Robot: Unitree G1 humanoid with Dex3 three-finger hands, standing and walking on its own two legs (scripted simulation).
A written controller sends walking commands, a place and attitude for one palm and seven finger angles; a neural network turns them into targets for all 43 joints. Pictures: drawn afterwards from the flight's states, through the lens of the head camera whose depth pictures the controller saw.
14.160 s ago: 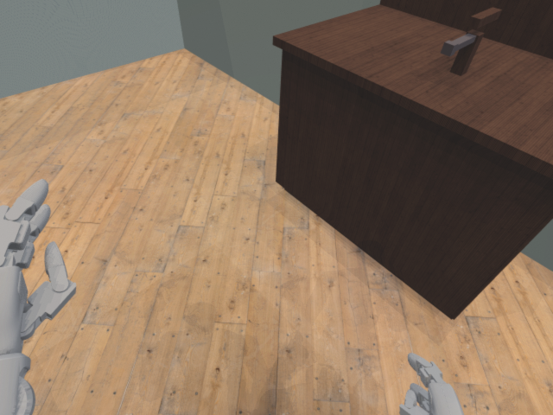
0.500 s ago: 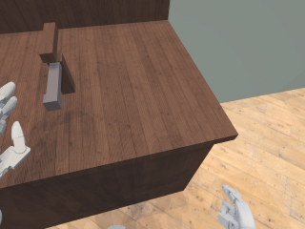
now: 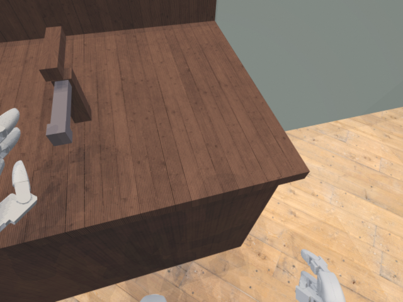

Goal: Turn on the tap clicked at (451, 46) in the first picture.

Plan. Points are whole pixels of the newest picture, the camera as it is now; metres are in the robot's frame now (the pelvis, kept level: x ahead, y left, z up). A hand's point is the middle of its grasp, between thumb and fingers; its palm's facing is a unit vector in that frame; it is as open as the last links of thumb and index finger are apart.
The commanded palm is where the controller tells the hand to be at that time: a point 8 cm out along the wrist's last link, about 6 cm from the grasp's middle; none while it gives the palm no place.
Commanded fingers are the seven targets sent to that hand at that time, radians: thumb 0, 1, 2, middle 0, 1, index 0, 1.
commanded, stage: shuffle to correct the standing spot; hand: left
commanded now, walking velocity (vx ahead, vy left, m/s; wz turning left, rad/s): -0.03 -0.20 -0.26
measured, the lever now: (59, 133) +0.34 +0.26 +0.16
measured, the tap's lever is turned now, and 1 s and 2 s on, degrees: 0 0 0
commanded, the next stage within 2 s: come to a stop and stand still in 1.00 s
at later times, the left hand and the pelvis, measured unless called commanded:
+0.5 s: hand (43, 198) +0.22 +0.23 +0.17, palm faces +0.31 -0.84 -0.45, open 7.4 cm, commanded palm +0.16 +0.27 +0.19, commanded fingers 0.00 0.90 0.90 -0.20 -0.30 -0.20 -0.30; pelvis -0.01 -0.01 +0.00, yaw -3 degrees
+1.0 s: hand (101, 197) +0.23 +0.16 +0.17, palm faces +0.25 -0.85 -0.46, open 7.4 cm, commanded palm +0.17 +0.20 +0.19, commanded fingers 0.00 0.90 0.90 -0.20 -0.30 -0.20 -0.30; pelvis -0.02 -0.06 -0.01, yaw -5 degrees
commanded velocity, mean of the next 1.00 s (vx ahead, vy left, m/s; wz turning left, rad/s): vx -0.01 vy -0.20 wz -0.05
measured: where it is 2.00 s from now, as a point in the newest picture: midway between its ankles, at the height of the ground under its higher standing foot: outside the picture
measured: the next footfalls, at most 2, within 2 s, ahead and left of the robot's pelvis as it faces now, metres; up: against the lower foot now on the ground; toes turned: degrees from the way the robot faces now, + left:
right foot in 0.94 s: +0.03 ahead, -0.19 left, +0.00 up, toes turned -7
left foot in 1.08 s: +0.03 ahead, +0.07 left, +0.00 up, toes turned -3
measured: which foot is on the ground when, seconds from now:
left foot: down 0.00-0.96, up 0.98-1.00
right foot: down 0.00-0.70, up 0.72-0.92, down 0.94-1.00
